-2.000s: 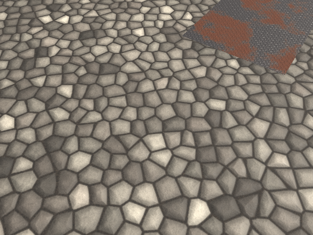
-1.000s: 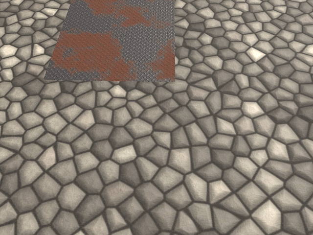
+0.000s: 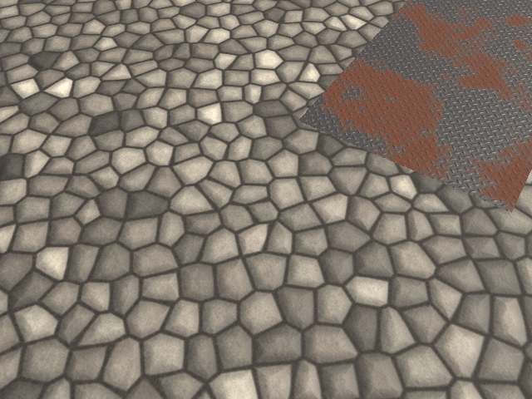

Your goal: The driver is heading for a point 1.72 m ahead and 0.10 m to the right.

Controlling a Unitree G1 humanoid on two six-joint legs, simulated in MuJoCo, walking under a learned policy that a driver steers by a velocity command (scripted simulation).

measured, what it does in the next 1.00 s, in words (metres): walks ahead: left foot, then right foot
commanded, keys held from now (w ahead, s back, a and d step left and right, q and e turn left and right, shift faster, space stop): q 0.02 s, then no key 0.16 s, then w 0.82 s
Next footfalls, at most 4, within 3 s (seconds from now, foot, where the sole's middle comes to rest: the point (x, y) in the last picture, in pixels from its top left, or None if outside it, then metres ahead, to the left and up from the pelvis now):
0.34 left None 0.01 0.13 -0.77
0.78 right None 0.36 -0.08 -0.77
1.32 left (211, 329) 0.65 0.18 -0.77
1.72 right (295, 294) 0.74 -0.04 -0.77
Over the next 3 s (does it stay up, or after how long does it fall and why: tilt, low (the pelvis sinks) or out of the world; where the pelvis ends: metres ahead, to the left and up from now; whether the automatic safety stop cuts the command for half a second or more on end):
stays up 1.12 0.11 0.00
